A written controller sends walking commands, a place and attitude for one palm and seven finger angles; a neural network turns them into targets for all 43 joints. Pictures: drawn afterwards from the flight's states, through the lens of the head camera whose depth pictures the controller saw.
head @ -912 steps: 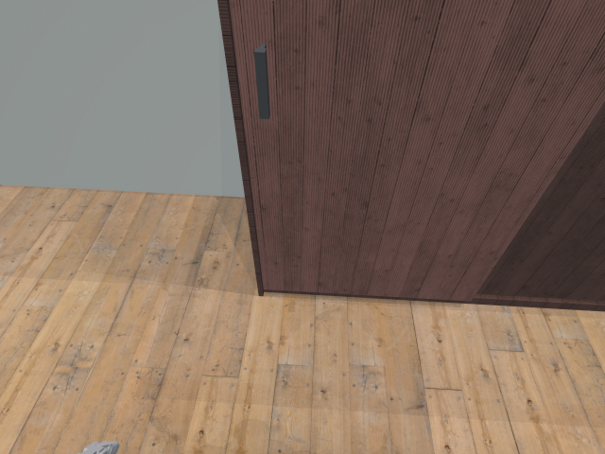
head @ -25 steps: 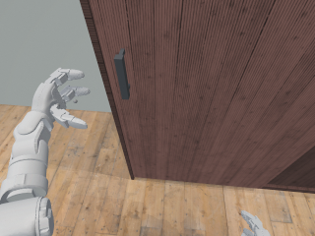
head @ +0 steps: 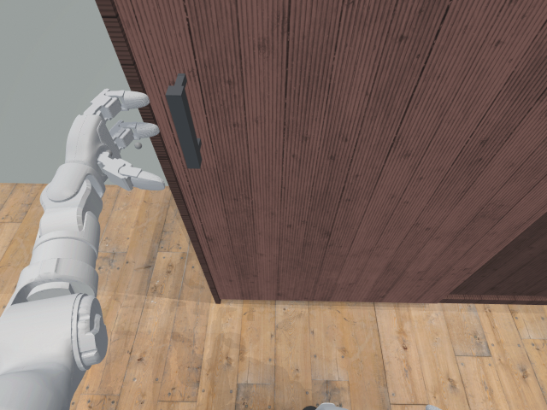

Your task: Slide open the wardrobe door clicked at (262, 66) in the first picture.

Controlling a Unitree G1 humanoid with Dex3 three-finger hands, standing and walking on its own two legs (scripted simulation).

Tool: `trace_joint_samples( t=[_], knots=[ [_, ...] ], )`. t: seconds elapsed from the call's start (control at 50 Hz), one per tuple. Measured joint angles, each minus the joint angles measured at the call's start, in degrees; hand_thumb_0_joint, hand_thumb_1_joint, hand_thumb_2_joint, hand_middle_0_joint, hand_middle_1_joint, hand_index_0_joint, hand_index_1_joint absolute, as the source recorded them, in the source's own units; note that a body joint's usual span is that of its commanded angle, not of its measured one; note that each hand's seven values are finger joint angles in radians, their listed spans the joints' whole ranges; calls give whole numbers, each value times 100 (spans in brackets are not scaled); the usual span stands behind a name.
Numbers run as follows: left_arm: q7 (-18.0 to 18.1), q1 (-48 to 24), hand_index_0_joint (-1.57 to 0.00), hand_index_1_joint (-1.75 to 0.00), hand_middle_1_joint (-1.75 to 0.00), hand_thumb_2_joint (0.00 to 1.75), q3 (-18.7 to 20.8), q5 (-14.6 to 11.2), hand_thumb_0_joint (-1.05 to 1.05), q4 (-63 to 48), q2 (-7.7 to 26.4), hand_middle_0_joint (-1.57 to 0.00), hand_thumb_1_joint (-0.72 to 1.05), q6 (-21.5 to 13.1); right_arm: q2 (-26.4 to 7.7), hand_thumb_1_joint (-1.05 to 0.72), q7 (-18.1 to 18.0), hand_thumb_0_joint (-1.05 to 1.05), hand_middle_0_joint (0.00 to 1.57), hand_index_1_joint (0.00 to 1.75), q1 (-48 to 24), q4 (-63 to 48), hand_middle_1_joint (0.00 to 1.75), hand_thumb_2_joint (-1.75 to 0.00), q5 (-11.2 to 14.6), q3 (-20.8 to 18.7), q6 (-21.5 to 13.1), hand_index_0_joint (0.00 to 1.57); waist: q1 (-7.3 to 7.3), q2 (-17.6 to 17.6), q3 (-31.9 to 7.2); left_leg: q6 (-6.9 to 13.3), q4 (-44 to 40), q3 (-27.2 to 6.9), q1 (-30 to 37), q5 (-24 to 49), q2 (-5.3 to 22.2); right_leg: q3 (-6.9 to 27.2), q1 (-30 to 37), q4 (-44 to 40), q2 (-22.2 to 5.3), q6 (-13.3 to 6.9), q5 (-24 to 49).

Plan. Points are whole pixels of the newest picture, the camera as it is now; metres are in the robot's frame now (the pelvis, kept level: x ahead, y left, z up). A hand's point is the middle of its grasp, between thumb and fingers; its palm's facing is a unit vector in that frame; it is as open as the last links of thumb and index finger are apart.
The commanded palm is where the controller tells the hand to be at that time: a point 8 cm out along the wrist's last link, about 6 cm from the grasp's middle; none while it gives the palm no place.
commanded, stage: move the hooked fingers beside the handle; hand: left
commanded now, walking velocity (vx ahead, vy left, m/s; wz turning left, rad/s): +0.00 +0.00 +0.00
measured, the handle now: (188, 123) +0.51 +0.12 +0.13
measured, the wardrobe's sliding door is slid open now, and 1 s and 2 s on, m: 0.00 0.00 0.00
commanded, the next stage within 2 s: feel for the door with the fingertips in 0.82 s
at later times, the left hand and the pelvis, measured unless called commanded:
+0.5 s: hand (142, 148) +0.45 +0.18 +0.14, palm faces -0.05 -1.00 -0.01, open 14.0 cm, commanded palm +0.42 +0.23 +0.14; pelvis +0.00 +0.00 +0.00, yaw +0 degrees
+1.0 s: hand (138, 147) +0.46 +0.19 +0.13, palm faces -0.06 -1.00 +0.00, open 14.0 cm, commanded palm +0.43 +0.23 +0.13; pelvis +0.00 +0.00 +0.00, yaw +0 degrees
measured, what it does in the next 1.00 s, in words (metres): stands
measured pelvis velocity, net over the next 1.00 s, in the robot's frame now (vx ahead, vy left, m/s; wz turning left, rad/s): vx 0.00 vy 0.00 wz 0.00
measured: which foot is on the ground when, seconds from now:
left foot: down 0.00-1.00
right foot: down 0.00-1.00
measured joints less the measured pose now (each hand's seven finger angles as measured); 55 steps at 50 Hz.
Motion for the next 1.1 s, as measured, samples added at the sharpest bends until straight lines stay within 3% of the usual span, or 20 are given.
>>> trace_joint_samples(
  t=[0.16, 0.54, 0.9, 1.0, 1.1],
  knots=[
    [22, -62, -30, -121, -121, 30, -43, -28, -1, 120, -55, -30, -50, -191, -12, -90, 43, 1, 20, 30, 125, 73, 30, -90, -15, -54, 91, 20, 26, 35, -47, -4, 29, -3, -86, -7, 8, -3, -75, 5, 7, -1, 4],
    [79, -93, -30, -120, -120, 30, -127, -19, -1, 209, -135, -30, -50, -218, 5, -90, 16, 1, 20, 30, -126, -52, 30, -90, 22, -7, 126, 20, 60, -1, -35, -14, 87, -29, -84, 7, -2, -24, -61, 58, -10, -21, 11],
    [-152, -294, -30, -120, -120, 30, 30, -68, -1, 510, 178, -30, -50, -358, -49, -90, -24, 1, 20, 30, 22, -7, 30, -90, 14, 0, 151, 20, -33, -32, -12, -16, 230, -30, -318, -36, 16, -26, -269, 134, 3, -26, 8],
    [-130, -167, -30, -120, -120, 30, -8, -94, -1, 324, 112, -30, -50, -302, -53, -90, -1, 1, 20, 30, 90, -2, 30, -90, 8, -35, 187, 20, -35, -15, -45, -7, 227, -26, -318, -55, 22, -21, -266, 119, 12, -16, -1],
    [20, -35, -30, -120, -120, 30, -218, -138, -1, 19, -165, -30, -50, -241, -18, -91, 42, 1, 20, 30, 100, 29, 30, -90, -5, -76, 179, 20, 15, 10, -82, 1, 188, -40, -259, -59, 16, -31, -199, 78, 7, 2, -9]
  ],
)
